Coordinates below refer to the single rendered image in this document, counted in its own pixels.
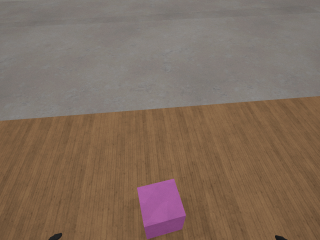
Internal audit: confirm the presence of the carton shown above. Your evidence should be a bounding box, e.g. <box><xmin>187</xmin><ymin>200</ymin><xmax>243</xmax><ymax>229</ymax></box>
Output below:
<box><xmin>137</xmin><ymin>179</ymin><xmax>186</xmax><ymax>239</ymax></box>

